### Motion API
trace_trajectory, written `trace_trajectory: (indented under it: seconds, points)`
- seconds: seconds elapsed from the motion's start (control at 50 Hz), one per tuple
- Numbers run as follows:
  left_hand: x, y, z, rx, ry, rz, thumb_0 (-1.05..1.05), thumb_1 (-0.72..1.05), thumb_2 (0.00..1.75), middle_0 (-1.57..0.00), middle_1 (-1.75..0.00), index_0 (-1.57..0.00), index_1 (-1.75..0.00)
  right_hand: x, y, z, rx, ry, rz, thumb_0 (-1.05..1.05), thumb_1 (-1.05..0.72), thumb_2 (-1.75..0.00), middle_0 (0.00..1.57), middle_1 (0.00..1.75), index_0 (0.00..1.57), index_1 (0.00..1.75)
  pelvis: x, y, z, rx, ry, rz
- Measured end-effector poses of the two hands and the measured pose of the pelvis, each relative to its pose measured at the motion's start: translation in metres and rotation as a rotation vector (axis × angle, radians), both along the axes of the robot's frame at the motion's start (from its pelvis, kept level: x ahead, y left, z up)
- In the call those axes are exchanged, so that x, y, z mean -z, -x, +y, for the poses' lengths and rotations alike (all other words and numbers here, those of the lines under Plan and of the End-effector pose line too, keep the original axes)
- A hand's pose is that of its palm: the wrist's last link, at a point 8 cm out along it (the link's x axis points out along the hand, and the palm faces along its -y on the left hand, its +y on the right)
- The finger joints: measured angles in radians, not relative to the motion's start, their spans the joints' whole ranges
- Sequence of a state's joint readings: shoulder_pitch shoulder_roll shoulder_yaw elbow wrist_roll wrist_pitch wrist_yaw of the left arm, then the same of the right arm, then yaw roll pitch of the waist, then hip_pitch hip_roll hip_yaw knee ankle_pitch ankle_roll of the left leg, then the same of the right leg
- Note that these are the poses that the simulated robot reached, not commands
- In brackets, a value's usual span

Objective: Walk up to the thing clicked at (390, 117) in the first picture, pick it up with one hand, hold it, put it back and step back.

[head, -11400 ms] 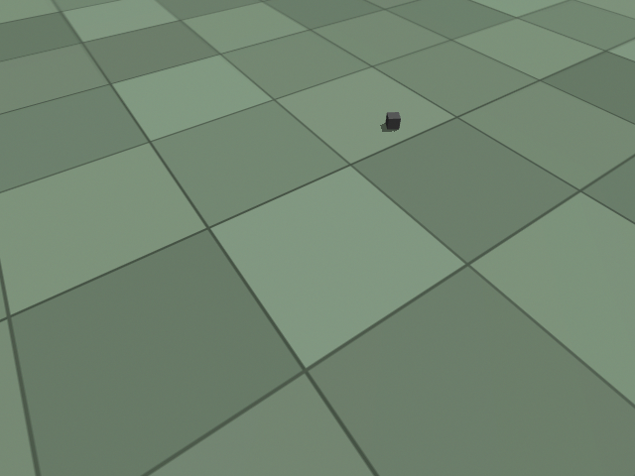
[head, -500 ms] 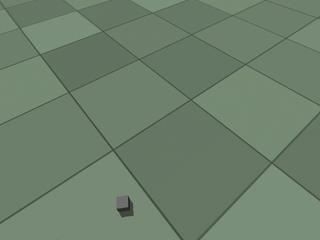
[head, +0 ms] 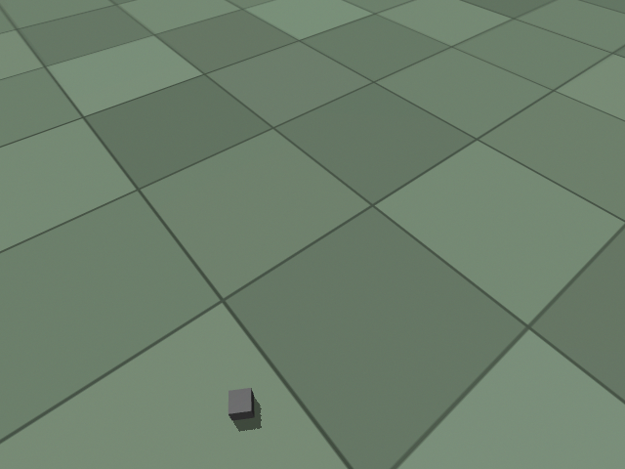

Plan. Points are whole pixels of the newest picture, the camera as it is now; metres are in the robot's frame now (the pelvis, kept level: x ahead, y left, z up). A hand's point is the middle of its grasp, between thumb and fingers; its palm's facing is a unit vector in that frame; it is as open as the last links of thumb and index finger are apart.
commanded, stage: walk up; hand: left
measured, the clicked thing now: (241, 404) +0.44 +0.24 -0.74
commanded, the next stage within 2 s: none
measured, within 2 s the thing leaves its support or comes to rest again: neither
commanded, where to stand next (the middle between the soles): +0.06 +0.01 m, yaw -1 degrees
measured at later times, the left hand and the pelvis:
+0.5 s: hand out of the picture +0.09 +0.26 -0.15, palm faces +0.00 -0.93 -0.37, open 7.4 cm; pelvis +0.00 +0.00 +0.00, yaw +1 degrees
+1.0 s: hand out of the picture +0.07 +0.36 -0.18, palm faces +0.00 -0.91 -0.41, open 7.4 cm; pelvis +0.04 +0.06 -0.02, yaw +1 degrees
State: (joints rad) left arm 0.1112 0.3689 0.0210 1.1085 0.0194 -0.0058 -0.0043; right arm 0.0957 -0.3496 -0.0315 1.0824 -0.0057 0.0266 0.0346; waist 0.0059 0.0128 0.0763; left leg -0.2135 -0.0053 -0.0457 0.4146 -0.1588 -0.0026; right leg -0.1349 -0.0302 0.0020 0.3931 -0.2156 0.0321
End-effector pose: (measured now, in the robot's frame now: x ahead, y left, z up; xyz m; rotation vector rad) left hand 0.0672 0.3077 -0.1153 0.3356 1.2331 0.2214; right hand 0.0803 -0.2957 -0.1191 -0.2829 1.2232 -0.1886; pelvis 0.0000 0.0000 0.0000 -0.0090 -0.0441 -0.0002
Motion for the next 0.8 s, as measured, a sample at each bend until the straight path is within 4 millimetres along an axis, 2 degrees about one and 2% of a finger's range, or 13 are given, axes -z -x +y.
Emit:
trace_trajectory:
  seconds: [0.14, 0.44, 0.64, 0.72, 0.8]
  points:
    - [0.0, 0.004, 0.0, -0.013, -0.003, 0.01, 0.0, 0.9, 0.9, -0.2, -0.3, -0.21, -0.3, 0.001, -0.004, -0.002, -0.007, 0.002, 0.005, 0.01, -0.9, -0.9, 0.21, 0.3, 0.2, 0.3, 0.0, -0.002, -0.001, -0.006, 0.001, 0.003]
    - [-0.003, -0.018, 0.0, 0.001, -0.005, -0.045, 0.0, 0.9, 0.9, -0.2, -0.3, -0.21, -0.3, -0.003, -0.017, -0.003, -0.014, 0.01, -0.025, 0.01, -0.9, -0.9, 0.21, 0.3, 0.2, 0.3, 0.0, -0.005, -0.001, -0.012, -0.001, 0.003]
    - [-0.004, -0.019, -0.001, 0.003, -0.007, -0.051, 0.0, 0.9, 0.9, -0.2, -0.3, -0.21, -0.3, -0.002, -0.015, -0.004, -0.024, 0.007, -0.011, 0.01, -0.9, -0.9, 0.21, 0.3, 0.2, 0.3, 0.0, -0.006, -0.002, -0.019, 0.0, 0.006]
    - [-0.008, -0.004, 0.012, -0.004, -0.043, -0.062, 0.0, 0.9, 0.9, -0.2, -0.3, -0.21, -0.3, -0.004, -0.019, -0.006, -0.055, 0.01, 0.004, 0.01, -0.9, -0.9, 0.21, 0.3, 0.2, 0.3, 0.002, -0.015, 0.008, -0.02, 0.009, 0.012]
    - [-0.012, 0.015, 0.042, -0.034, -0.078, -0.012, 0.0, 0.9, 0.9, -0.2, -0.3, -0.21, -0.3, -0.007, -0.027, -0.002, -0.061, 0.027, 0.004, 0.01, -0.9, -0.9, 0.2, 0.3, 0.2, 0.3, 0.004, -0.029, 0.027, -0.035, 0.017, 0.006]
